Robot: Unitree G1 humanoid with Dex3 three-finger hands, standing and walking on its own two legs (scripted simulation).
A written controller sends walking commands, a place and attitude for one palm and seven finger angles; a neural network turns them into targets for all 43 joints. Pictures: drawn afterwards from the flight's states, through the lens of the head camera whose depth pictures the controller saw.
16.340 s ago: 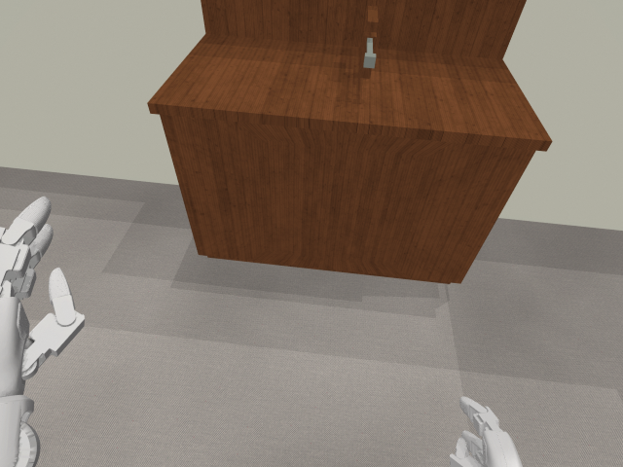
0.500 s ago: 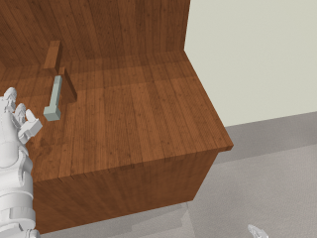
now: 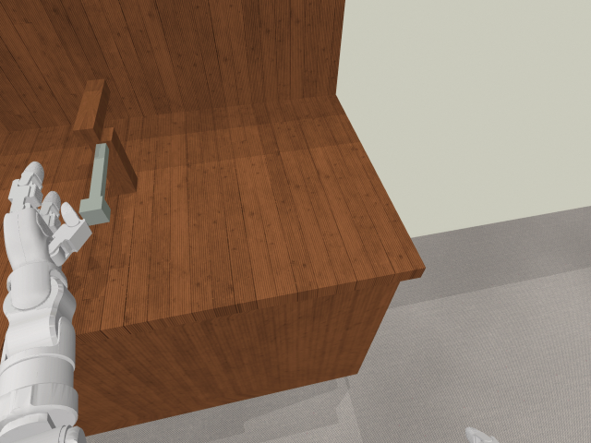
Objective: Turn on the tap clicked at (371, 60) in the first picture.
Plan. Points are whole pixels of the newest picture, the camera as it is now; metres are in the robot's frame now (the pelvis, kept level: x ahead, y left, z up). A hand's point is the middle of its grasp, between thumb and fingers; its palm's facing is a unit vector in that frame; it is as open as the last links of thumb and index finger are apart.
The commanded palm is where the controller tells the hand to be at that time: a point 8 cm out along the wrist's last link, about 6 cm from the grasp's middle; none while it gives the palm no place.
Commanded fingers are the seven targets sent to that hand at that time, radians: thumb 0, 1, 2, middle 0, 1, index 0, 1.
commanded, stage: push the lever round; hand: left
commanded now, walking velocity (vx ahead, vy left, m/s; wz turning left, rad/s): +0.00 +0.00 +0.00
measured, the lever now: (95, 210) +0.39 +0.29 +0.10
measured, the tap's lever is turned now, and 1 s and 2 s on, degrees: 3 25 56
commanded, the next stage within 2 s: none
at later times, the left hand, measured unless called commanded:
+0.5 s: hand (109, 225) +0.37 +0.26 +0.10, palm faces +0.51 -0.86 -0.05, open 7.7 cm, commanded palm +0.33 +0.29 +0.10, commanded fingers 0.00 0.90 0.90 -0.15 -0.15 -0.15 -0.15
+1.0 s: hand (140, 215) +0.39 +0.23 +0.10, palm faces +0.61 -0.79 -0.05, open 7.7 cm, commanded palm +0.35 +0.25 +0.10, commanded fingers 0.00 0.90 0.90 -0.15 -0.15 -0.15 -0.15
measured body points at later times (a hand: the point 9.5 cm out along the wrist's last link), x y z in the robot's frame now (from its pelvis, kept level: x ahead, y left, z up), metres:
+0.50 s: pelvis +0.00 +0.00 +0.00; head +0.02 -0.01 +0.45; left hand +0.34 +0.31 +0.10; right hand +0.11 -0.26 -0.12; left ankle -0.02 +0.12 -0.72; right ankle +0.01 -0.09 -0.72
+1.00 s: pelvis -0.01 +0.00 +0.00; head +0.02 +0.00 +0.45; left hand +0.35 +0.27 +0.10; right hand +0.11 -0.25 -0.12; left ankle -0.02 +0.12 -0.72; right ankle +0.01 -0.09 -0.72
